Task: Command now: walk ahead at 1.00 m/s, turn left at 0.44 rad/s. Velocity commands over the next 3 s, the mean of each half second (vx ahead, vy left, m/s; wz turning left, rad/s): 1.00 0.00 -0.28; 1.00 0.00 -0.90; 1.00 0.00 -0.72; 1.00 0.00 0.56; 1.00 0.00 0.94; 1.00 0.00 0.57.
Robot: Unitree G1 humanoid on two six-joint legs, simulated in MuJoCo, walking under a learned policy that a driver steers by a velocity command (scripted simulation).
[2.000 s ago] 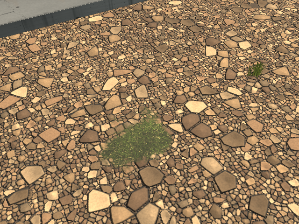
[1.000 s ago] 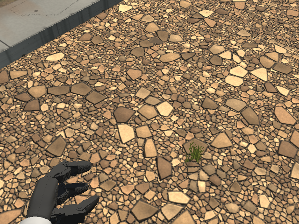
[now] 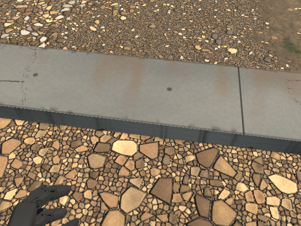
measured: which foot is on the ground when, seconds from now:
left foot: up 0.00-0.40, down 0.42-0.84, up 0.86-1.00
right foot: down 0.00-0.42, up 0.44-0.82, down 0.84-1.00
